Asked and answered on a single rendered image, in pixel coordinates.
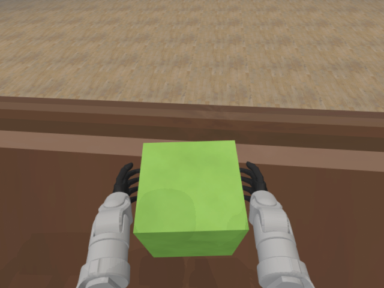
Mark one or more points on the robot right forearm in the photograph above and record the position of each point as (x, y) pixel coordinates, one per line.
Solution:
(279, 263)

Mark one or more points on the robot right hand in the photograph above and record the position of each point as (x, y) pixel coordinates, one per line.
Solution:
(257, 182)

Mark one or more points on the robot left forearm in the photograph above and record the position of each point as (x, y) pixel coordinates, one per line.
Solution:
(107, 261)

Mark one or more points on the robot left hand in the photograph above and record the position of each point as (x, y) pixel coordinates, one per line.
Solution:
(122, 183)

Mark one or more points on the carton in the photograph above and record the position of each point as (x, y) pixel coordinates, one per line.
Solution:
(190, 200)

